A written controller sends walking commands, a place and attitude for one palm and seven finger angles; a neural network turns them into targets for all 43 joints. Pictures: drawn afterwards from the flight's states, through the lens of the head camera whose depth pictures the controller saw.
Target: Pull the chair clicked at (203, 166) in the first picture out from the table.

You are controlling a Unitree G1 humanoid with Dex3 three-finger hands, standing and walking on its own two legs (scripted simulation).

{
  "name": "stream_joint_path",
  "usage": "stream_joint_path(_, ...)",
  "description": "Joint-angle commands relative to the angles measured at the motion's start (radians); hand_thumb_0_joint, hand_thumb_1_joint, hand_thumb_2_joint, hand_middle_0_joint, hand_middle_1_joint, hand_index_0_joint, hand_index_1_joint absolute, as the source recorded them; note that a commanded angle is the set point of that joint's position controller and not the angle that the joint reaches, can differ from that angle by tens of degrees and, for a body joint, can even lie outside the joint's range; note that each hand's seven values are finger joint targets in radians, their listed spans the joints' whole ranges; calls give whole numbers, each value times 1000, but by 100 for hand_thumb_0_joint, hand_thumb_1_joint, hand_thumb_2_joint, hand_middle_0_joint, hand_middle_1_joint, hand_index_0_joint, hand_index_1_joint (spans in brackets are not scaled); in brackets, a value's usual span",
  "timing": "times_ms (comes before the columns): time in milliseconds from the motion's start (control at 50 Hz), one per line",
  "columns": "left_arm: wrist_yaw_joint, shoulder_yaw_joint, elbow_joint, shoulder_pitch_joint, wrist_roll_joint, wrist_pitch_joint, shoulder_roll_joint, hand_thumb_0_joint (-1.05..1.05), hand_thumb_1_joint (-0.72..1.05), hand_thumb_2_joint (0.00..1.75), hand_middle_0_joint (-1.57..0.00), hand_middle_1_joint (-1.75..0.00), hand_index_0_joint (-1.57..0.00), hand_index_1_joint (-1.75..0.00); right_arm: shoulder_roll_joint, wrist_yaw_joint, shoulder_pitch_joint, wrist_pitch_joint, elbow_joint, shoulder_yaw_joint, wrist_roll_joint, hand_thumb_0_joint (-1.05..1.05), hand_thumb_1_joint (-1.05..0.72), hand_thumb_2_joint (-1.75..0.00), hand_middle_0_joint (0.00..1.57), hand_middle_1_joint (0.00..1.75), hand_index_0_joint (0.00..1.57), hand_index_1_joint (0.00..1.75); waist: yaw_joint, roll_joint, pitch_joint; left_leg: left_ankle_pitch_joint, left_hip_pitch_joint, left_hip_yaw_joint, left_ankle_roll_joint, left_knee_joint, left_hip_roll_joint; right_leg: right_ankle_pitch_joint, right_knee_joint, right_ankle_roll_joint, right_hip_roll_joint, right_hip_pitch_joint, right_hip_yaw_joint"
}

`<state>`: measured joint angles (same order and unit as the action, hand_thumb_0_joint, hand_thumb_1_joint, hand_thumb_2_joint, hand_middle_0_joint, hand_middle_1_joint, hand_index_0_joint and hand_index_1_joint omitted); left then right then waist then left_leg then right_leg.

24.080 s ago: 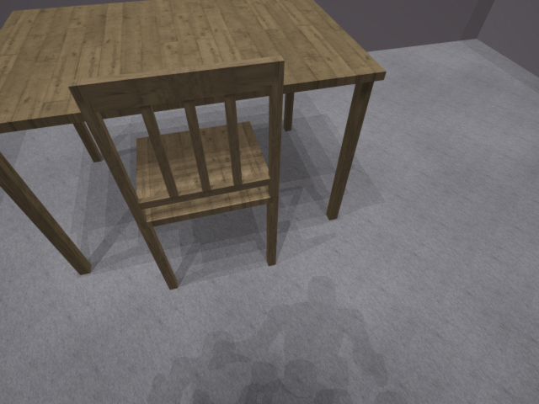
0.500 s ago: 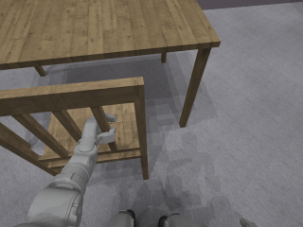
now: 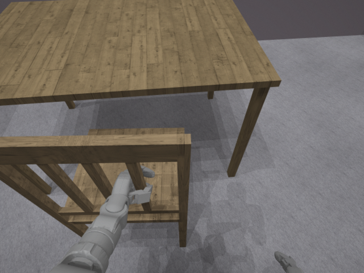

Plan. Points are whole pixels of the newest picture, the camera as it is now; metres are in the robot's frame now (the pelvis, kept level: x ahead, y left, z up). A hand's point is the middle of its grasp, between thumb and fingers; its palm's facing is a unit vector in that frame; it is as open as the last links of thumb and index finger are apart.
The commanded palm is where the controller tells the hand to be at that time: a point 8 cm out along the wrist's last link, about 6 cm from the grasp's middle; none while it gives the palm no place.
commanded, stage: stop walking, hand still on the chair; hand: left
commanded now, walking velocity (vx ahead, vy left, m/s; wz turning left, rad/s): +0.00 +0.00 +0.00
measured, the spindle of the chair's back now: (106, 188) +0.34 +0.22 -0.08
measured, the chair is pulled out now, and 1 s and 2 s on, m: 0.18 0.19 0.19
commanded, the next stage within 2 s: open the thumb and straighten the fingers in 0.64 s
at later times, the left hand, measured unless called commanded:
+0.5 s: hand (146, 192) +0.31 +0.11 -0.06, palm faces -0.03 -0.99 -0.14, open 5.9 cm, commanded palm +0.30 +0.16 -0.05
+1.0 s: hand (142, 189) +0.32 +0.12 -0.06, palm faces -0.09 -0.99 -0.14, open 8.4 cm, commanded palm +0.30 +0.17 -0.04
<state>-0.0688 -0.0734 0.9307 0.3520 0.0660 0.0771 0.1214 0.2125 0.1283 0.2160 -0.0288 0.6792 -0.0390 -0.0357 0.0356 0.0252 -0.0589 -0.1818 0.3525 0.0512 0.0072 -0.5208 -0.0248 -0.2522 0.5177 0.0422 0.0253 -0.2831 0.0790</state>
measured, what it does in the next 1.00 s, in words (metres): stands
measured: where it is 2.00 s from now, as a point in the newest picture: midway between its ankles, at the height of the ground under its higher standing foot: outside the picture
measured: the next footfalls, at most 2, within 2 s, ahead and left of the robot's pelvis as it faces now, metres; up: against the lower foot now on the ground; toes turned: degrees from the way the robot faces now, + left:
none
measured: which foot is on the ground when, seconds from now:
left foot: down 0.00-1.00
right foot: down 0.00-1.00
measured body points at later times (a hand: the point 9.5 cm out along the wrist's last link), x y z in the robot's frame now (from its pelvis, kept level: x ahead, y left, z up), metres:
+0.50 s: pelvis +0.05 -0.01 +0.01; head +0.06 -0.03 +0.46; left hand +0.31 +0.16 -0.05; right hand +0.21 -0.25 -0.11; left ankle +0.06 +0.11 -0.73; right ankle +0.02 -0.09 -0.73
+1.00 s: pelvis +0.04 +0.00 -0.02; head +0.05 -0.01 +0.43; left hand +0.32 +0.17 -0.05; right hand +0.17 -0.27 -0.11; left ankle +0.06 +0.11 -0.73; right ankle +0.02 -0.09 -0.73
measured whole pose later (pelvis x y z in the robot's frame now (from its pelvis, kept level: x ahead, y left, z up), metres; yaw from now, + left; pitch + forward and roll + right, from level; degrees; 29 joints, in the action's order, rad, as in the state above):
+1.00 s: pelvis +0.04 +0.00 -0.02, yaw -1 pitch +7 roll +0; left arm -0.01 -0.04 0.50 0.04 0.05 -0.06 0.15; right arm 0.27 0.00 0.24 0.00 0.60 0.03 -0.05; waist 0.05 0.03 0.11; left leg -0.34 0.50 0.02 0.02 -0.73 -0.02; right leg -0.40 0.72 0.04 0.02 -0.43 0.06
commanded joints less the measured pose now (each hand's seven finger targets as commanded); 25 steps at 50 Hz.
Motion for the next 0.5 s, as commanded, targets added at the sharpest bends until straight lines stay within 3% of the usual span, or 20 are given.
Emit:
stream_joint_path(0, -17, 20, -245, 301, -12, 46, 129, 0, 90, 90, -50, -145, -50, -145, 140, 7, -41, 47, -115, 45, 10, 0, -90, -90, 20, 30, 20, 30, -20, 30, 337, 236, -248, 90, 23, 68, 89, 41, -120, -33, -75, 74, -64)
stream_joint_path(100, -12, 10, -280, 221, -13, 36, 117, 0, 90, 90, -50, -145, -50, -145, 130, -1, -56, 51, -119, 40, 14, 0, -90, -90, 20, 30, 20, 30, -24, 37, 329, 338, -299, 77, 17, 62, 81, 119, -129, -33, -78, 77, -56)
stream_joint_path(200, -9, 3, -304, 142, -11, 25, 108, 0, 90, 90, -50, -145, -50, -145, 122, -6, -74, 49, -123, 37, 16, 0, -90, -90, 20, 30, 20, 30, -25, -14, 310, 374, -303, 64, 14, 54, 71, 206, -144, -37, -90, 103, -55)
stream_joint_path(260, -7, 0, -330, 105, -13, 21, 101, 0, 90, 90, -50, -145, -50, -145, 113, -10, -79, 44, -131, 34, 17, 0, -90, -90, 20, 30, 20, 30, -26, 0, 320, 419, -312, 56, 11, 46, 70, 280, -132, -38, -97, 125, -51)
stream_joint_path(320, -6, 0, -338, 68, -9, 16, 105, 0, 90, 90, -50, -145, -50, -145, 114, -12, -87, 41, -129, 33, 17, 0, -90, -90, 20, 30, 20, 30, -26, 2, 296, 417, -306, 48, 11, 42, 66, 318, -142, -43, -106, 128, -53)
stream_joint_path(380, -3, 0, -367, 47, -11, 15, 103, 0, 90, 90, -50, -145, -50, -145, 108, -14, -92, 35, -140, 31, 15, 0, -90, -90, 20, 30, 20, 30, -27, -37, 317, 450, -309, 36, 11, 31, 60, 421, -126, -53, -109, 163, -46)
stream_joint_path(480, -2, 3, -381, 9, -9, 10, 109, 0, 90, 90, -50, -145, -50, -145, 108, -15, -98, 28, -144, 32, 14, 0, -90, -90, 20, 30, 20, 30, -29, -19, 305, 445, -308, 29, 10, 32, 55, 436, -125, -62, -112, 167, -41)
